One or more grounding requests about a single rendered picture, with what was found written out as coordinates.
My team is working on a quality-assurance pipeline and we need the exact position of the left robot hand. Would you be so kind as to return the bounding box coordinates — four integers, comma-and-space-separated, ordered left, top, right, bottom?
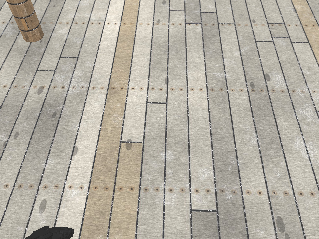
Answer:
23, 225, 74, 239

